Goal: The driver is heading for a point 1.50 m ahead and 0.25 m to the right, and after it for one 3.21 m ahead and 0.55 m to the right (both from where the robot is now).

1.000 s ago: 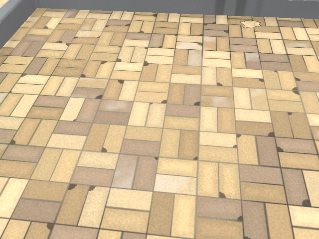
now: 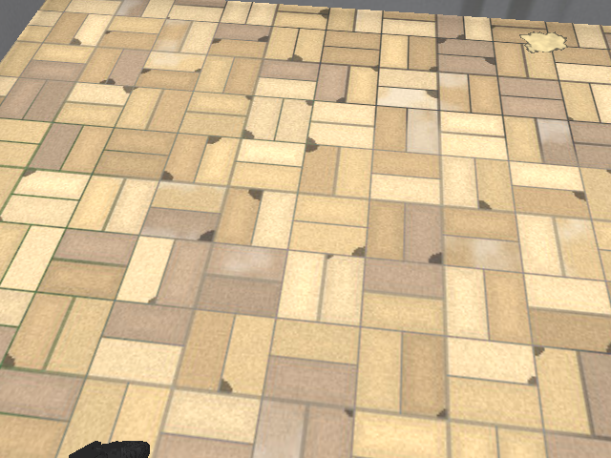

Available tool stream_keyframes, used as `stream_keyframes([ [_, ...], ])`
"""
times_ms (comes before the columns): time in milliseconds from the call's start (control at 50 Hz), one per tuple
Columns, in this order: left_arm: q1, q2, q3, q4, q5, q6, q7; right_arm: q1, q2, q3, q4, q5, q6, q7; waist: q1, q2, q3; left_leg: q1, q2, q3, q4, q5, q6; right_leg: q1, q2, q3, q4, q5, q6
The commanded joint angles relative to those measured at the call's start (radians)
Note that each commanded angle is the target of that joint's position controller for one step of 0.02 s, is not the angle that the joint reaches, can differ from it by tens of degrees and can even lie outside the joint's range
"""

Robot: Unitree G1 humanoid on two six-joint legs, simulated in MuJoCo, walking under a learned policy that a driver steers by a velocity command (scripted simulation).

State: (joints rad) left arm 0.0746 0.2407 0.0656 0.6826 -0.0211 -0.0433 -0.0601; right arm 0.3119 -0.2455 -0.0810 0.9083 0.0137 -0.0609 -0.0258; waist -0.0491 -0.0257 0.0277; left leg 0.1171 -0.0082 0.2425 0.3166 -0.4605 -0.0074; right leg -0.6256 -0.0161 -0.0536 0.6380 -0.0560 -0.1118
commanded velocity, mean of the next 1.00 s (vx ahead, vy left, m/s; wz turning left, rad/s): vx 0.50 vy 0.00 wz -0.40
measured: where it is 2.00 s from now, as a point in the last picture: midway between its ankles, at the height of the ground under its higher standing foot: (388, 248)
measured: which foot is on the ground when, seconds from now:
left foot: down 0.00-0.04, up 0.06-0.48, down 0.50-1.00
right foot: up 0.00-0.00, down 0.02-0.50, up 0.52-0.96, down 0.98-1.00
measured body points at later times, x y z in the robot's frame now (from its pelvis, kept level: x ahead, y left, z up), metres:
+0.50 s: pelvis +0.29 +0.00 +0.01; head +0.32 -0.01 +0.46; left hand +0.43 +0.27 -0.10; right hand +0.45 -0.29 -0.06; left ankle +0.44 +0.08 -0.72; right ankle +0.16 -0.08 -0.72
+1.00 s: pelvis +0.53 -0.11 +0.01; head +0.56 -0.13 +0.46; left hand +0.86 -0.03 -0.04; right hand +0.38 -0.35 -0.12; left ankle +0.45 +0.08 -0.71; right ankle +0.58 -0.25 -0.72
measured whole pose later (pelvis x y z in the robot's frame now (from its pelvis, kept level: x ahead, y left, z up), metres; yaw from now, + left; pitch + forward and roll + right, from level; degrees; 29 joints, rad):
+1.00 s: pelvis +0.53 -0.11 +0.01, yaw -25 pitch +3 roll +1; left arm 0.01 0.25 0.03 0.59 -0.01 -0.08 -0.03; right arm 0.42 -0.30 -0.05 0.90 0.02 -0.05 0.01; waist -0.11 -0.01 0.02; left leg -0.02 0.02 0.02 0.46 -0.44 -0.01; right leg -0.47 -0.01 -0.02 0.51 -0.09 -0.06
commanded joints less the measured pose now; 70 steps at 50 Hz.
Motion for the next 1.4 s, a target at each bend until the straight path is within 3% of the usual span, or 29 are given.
stream_keyframes([
  [20,0.27,0.191,0.077,-0.017,-0.004,-0.003,0.002,-0.072,-0.22,-0.045,-0.071,0.009,0.008,-0.013,0.211,0.106,-0.148,-0.112,0.237,-0.028,0.455,1.265,0.077,0.422,0.101,-0.046,-0.063,-0.055,-0.088],
  [40,0.381,0.277,0.1,0.008,-0.002,0.006,0.024,-0.051,-0.16,-0.025,-0.096,-0.014,-0.001,-0.012,0.222,-0.068,-0.241,-0.371,0.153,-0.025,0.8,0.746,0.036,0.718,-0.057,0.231,-0.086,0.0,-0.149],
  [60,0.321,0.328,0.098,-0.023,-0.011,-0.009,0.021,0.045,-0.046,0.017,-0.138,-0.021,-0.035,0.016,0.101,-0.261,-0.38,-0.782,-0.079,-0.216,1.156,-0.121,-0.012,1.035,-0.302,0.848,-0.248,-0.169,-0.386],
  [80,0.355,0.246,0.075,-0.027,0.001,-0.012,0.023,-0.075,-0.146,-0.004,-0.157,0.011,-0.079,0.038,0.179,-0.12,-0.401,-0.902,-0.031,-0.384,1.174,-0.08,0.024,1.039,-0.295,0.882,-0.348,-0.303,-0.334],
  [100,0.297,0.202,0.063,-0.027,0.005,-0.022,0.027,-0.16,-0.16,-0.006,-0.186,0.038,-0.092,0.043,0.163,-0.057,-0.247,-0.941,0.015,-0.372,1.096,0.003,0.05,0.911,-0.263,0.738,-0.36,-0.276,-0.276],
  [120,0.22,0.175,0.054,-0.038,0.002,-0.03,0.026,-0.176,-0.134,-0.001,-0.185,0.022,-0.095,0.034,0.101,0.069,-0.134,-0.895,0.062,-0.363,0.982,0.065,0.052,0.728,-0.222,0.619,-0.362,-0.136,-0.236],
  [160,0.146,0.136,0.038,-0.061,0.011,-0.035,0.037,-0.145,-0.142,-0.011,-0.173,-0.01,-0.072,0.024,0.044,0.044,-0.099,-0.753,0.109,-0.357,0.854,0.113,0.029,0.534,-0.162,0.489,-0.385,0.05,-0.209],
  [260,0.175,0.187,0.051,-0.055,-0.001,-0.029,0.066,-0.237,-0.088,0.007,-0.218,-0.032,-0.036,0.015,0.052,0.003,-0.049,-0.69,0.079,-0.294,0.537,0.308,-0.053,0.341,-0.08,0.338,-0.405,0.138,-0.179],
  [380,0.262,0.186,0.053,-0.023,-0.009,-0.011,0.065,-0.382,-0.103,0.013,-0.27,-0.007,-0.047,0.035,0.127,-0.068,-0.043,-0.594,0.007,-0.312,0.236,0.513,-0.051,0.368,-0.067,0.397,-0.333,-0.072,-0.111],
  [440,0.267,0.18,0.053,-0.02,-0.007,-0.005,0.071,-0.365,-0.145,-0.006,-0.278,-0.001,-0.069,0.045,0.103,-0.099,-0.052,-0.55,-0.006,-0.327,0.173,0.4,-0.019,0.45,-0.095,0.492,-0.243,-0.103,-0.097],
  [480,0.236,0.148,0.042,-0.037,-0.003,-0.001,0.075,-0.232,-0.17,-0.025,-0.247,-0.006,-0.081,0.04,0.025,-0.115,-0.098,-0.356,0.006,-0.314,0.114,0.39,0.026,0.425,-0.054,0.487,-0.124,-0.051,-0.056],
  [500,0.221,0.092,0.022,-0.055,0.005,-0.006,0.072,-0.09,-0.217,-0.042,-0.232,-0.024,-0.086,0.033,-0.042,-0.042,-0.203,-0.126,0.145,-0.438,0.127,0.342,0.09,0.321,-0.002,0.412,0.112,-0.097,-0.013],
  [520,0.35,0.035,0.003,-0.076,-0.013,-0.014,0.074,0.04,-0.307,-0.061,-0.202,-0.043,-0.076,0.031,-0.009,0.25,-0.337,0.205,0.378,-0.86,0.06,0.155,0.264,0.002,0.139,0.257,0.437,-0.436,0.068],
  [540,0.381,0.112,0.009,-0.059,-0.026,-0.017,0.079,0.059,-0.248,-0.053,-0.184,-0.016,-0.069,0.042,-0.016,0.3,-0.315,0.222,0.434,-1.083,-0.016,-0.108,0.302,-0.169,0.079,0.25,0.608,-0.528,0.085],
  [560,0.299,0.177,0.024,-0.052,-0.021,-0.014,0.078,0.015,-0.172,-0.032,-0.198,-0.008,-0.064,0.041,-0.04,0.19,-0.183,0.112,0.385,-0.959,-0.037,-0.142,0.261,-0.21,0.041,0.256,0.668,-0.435,0.091],
  [580,0.227,0.178,0.025,-0.064,-0.005,-0.012,0.078,-0.031,-0.143,-0.02,-0.204,-0.015,-0.053,0.04,-0.032,0.119,-0.105,-0.003,0.337,-0.819,-0.04,-0.034,0.227,-0.193,0.012,0.218,0.668,-0.362,0.094],
  [600,0.177,0.163,0.024,-0.08,0.009,-0.016,0.075,-0.064,-0.122,-0.01,-0.2,-0.019,-0.047,0.04,-0.018,0.093,-0.046,-0.106,0.295,-0.724,-0.06,0.084,0.22,-0.173,-0.01,0.211,0.622,-0.312,0.092],
  [640,0.176,0.129,0.021,-0.088,0.005,-0.02,0.065,-0.081,-0.1,0.002,-0.189,-0.027,-0.048,0.039,0.022,0.122,-0.023,-0.212,0.236,-0.598,-0.099,0.236,0.205,-0.091,-0.047,0.192,0.533,-0.263,0.088],
  [780,0.026,0.059,-0.017,-0.126,0.012,-0.031,0.048,-0.024,-0.183,-0.011,-0.131,0.002,-0.042,0.035,-0.005,0.104,-0.015,-0.245,0.204,-0.391,-0.155,0.488,0.218,-0.023,-0.074,0.091,0.129,-0.033,0.115],
  [920,-0.113,0.093,-0.01,-0.172,-0.004,-0.043,0.02,0.079,-0.22,-0.011,-0.072,0.017,-0.012,0.036,-0.031,0.121,0.013,-0.135,0.256,-0.374,-0.085,0.556,0.176,0.081,-0.02,0.054,-0.103,-0.022,0.071],
  [980,0.153,0.181,0.037,-0.1,0.014,-0.043,0.033,0.065,-0.211,-0.002,-0.073,0.016,-0.002,0.029,0.121,0.095,-0.148,-0.23,0.178,-0.291,0.247,0.833,0.115,0.529,0.001,0.043,-0.169,-0.005,-0.005],
  [1000,0.35,0.268,0.059,-0.074,0.031,-0.037,0.049,0.053,-0.146,0.025,-0.111,-0.017,-0.01,0.028,0.194,-0.049,-0.311,-0.46,0.109,-0.248,0.587,0.496,0.072,0.841,-0.233,0.296,-0.129,0.061,-0.078],
  [1020,0.36,0.3,0.061,-0.064,0.031,-0.031,0.044,0.16,-0.066,0.049,-0.12,-0.001,-0.029,0.032,0.135,-0.289,-0.421,-0.781,-0.023,-0.289,0.863,-0.117,0.033,1.044,-0.417,0.7,-0.25,-0.133,-0.209],
  [1040,0.351,0.206,0.04,-0.064,0.022,-0.031,0.043,0.086,-0.179,0.02,-0.11,0.022,-0.035,0.034,0.172,-0.151,-0.328,-0.883,0.024,-0.371,0.96,-0.103,0.036,0.967,-0.382,0.678,-0.295,-0.243,-0.174],
  [1060,0.292,0.176,0.027,-0.062,0.016,-0.033,0.044,0.011,-0.199,0.01,-0.136,0.035,-0.038,0.036,0.156,-0.116,-0.197,-0.917,0.06,-0.353,0.955,-0.006,0.04,0.84,-0.347,0.525,-0.318,-0.2,-0.137],
  [1080,0.228,0.15,0.017,-0.061,0.02,-0.037,0.041,-0.019,-0.182,0.011,-0.136,0.027,-0.032,0.032,0.121,-0.057,-0.135,-0.878,0.098,-0.336,0.917,0.073,0.031,0.716,-0.301,0.425,-0.351,-0.13,-0.116],
  [1140,0.14,0.108,0.012,-0.043,0.031,-0.062,0.036,0.016,-0.128,0.01,-0.123,0.016,0.003,0.03,0.043,-0.08,-0.059,-0.757,0.139,-0.341,0.846,0.19,0.007,0.507,-0.241,0.253,-0.459,-0.024,-0.099],
  [1260,0.152,0.144,0.029,0.021,0.038,-0.076,0.057,-0.087,-0.092,0.012,-0.163,0.008,0.019,0.038,0.044,-0.03,0.001,-0.823,0.129,-0.358,0.625,0.445,-0.013,0.503,-0.221,0.03,-0.511,0.14,-0.078],
  [1400,0.24,0.203,0.05,0.085,0.011,-0.045,0.072,-0.3,-0.076,0.027,-0.263,0.005,0.017,0.08,0.121,-0.006,0.07,-0.834,0.107,-0.249,0.349,0.478,0.04,0.663,-0.266,-0.087,-0.475,0.179,-0.042],
])
Keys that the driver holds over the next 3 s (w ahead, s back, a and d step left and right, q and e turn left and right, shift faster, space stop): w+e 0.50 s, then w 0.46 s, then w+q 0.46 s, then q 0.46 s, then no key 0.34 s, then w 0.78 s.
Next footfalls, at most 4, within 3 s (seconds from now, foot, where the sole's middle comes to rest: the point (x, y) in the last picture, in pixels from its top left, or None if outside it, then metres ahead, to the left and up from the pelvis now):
0.02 right None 0.19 -0.08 -0.75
0.50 left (276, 443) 0.48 0.07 -0.75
0.98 right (426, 373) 0.62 -0.27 -0.75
1.52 left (347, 249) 0.97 -0.12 -0.75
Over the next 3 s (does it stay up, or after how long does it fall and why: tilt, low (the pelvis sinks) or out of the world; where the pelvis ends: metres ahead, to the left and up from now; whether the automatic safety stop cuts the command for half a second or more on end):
stays up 1.18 -0.22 0.03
